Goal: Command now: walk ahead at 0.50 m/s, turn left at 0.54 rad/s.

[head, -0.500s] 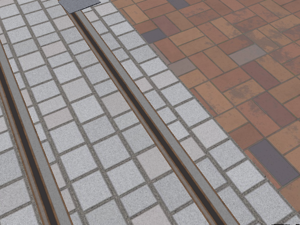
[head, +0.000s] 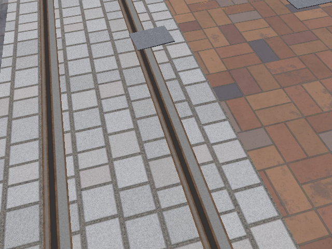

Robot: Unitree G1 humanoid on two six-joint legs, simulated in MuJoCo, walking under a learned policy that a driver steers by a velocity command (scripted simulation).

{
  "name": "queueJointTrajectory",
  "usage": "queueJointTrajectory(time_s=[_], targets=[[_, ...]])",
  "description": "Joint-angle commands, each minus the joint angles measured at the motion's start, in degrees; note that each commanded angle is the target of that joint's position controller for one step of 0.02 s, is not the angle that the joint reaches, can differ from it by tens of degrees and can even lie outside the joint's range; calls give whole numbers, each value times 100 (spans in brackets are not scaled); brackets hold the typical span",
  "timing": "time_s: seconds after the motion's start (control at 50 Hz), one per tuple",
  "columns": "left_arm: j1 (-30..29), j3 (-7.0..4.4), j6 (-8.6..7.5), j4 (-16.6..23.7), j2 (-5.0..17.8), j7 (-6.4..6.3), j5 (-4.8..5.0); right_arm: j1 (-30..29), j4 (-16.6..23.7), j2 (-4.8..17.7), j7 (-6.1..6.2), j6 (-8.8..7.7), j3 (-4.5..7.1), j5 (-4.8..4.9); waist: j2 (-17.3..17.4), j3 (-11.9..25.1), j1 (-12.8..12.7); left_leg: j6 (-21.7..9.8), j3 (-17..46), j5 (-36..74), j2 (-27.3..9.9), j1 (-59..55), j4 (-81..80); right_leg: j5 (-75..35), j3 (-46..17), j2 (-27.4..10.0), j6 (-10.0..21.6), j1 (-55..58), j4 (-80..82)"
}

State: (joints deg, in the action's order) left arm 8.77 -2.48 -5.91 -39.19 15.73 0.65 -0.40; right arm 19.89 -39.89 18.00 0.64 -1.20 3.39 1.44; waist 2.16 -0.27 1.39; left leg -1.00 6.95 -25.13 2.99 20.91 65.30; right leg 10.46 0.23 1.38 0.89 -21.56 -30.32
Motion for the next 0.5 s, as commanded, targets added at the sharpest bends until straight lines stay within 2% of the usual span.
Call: queueJointTrajectory(time_s=[0.02, 0.06, 0.12, 0.16, 0.22, 0.26, 0.3, 0.34, 0.36, 0.38, 0.4, 0.42, 0.44, 0.46, 0.48, 0.5], targets=[[577, -189, 10, 88, 626, -53, -51, -438, 655, 586, -27, -89, 181, -34, -824, 36, -382, 74, 94, 650, -730, 2044, 431, 472, -2012, -1641, 836, 1806, 1661], [623, -179, -35, -46, 559, -34, -23, -373, 628, 329, -60, -66, 128, 4, -902, 0, -302, 85, -19, 740, -752, 1808, 115, 39, -1525, -1479, 926, 1549, 1887], [721, -246, -74, -249, 767, -8, 25, -689, 717, 139, -70, -68, 46, -56, -700, -127, -288, 141, -50, 1046, -772, 1979, -716, -609, -1137, -1568, 1144, 1553, 2122], [715, -265, -47, -345, 863, -7, 59, -937, 746, 83, -115, -118, -4, -84, -618, -128, -323, 155, -169, 1583, -815, 1928, -1429, -958, -813, -1523, 1145, 1647, 2180], [873, -274, 17, -515, 990, -16, 128, -1493, 831, -10, -208, -216, -73, -75, -603, -225, -513, 138, -499, 2296, -780, 1564, -2446, -1213, -367, -1380, 1023, 1637, 2179], [1125, -282, 65, -664, 1064, -13, 169, -1837, 921, -7, -256, -250, -84, -39, -612, -288, -636, 101, -638, 2412, -699, 1380, -2856, -1241, -303, -1441, 980, 1763, 2139], [1287, -295, 129, -802, 1130, -11, 203, -2050, 1020, 69, -293, -266, -62, -11, -672, -356, -636, -18, -664, 2226, -637, 1321, -3153, -1409, -336, -1605, 922, 2052, 2039], [1298, -317, 199, -892, 1213, -29, 234, -2015, 1045, 191, -319, -280, -13, -25, -745, -311, -484, -199, -744, 1902, -526, 1030, -3420, -2035, -305, -1714, 828, 2318, 1758], [1258, -318, 233, -920, 1252, -41, 254, -1711, 971, 303, -307, -292, 55, -58, -752, -126, -244, -309, -845, 1876, -383, 406, -3634, -2857, -243, -1645, 745, 2278, 1327], [1224, -284, 256, -938, 1205, -51, 262, -973, 741, 505, -271, -294, 184, -90, -661, 314, 174, -459, -954, 2054, -229, -719, -3865, -3526, -56, -1415, 613, 2040, 472], [1187, -191, 233, -864, 1011, -60, 182, -40, 515, 819, -197, -273, 325, -131, -496, 971, 605, -665, -517, 2172, -672, -2312, -3666, -2842, 91, -1148, 407, 1134, -782], [1556, 22, 146, -628, 363, -31, 53, 581, 457, 1418, -112, -226, 441, -266, 820, 1849, 555, -1385, 1881, 1598, -2310, -4425, -3815, 44, 330, -303, -17, -1077, -3057], [1601, -1, 48, -716, 537, -24, 150, 660, 451, 1125, -112, -219, 361, -224, 1083, 2325, 605, -1703, 3337, 1002, -2778, -4372, -4557, 2286, -567, -46, -37, -1748, -4070], [1207, -156, 29, -617, 982, -4, 314, 346, 399, 794, -129, -243, 245, -178, 704, 1384, 566, -1444, 2496, 797, -2552, -3667, -4679, 1985, -722, -352, -1, -2203, -4393], [905, -160, 34, -537, 953, -4, 332, 2, 374, 591, -141, -267, 180, -139, 573, 796, 393, -1258, 1668, 959, -2277, -2922, -4833, 1494, -558, -611, 21, -2207, -4210], [774, -170, 68, -543, 870, -28, 256, -335, 339, 401, -166, -302, 130, -147, 384, 423, 208, -1138, 1148, 1195, -2026, -2269, -5065, 1089, -508, -773, -7, -2039, -3925]])
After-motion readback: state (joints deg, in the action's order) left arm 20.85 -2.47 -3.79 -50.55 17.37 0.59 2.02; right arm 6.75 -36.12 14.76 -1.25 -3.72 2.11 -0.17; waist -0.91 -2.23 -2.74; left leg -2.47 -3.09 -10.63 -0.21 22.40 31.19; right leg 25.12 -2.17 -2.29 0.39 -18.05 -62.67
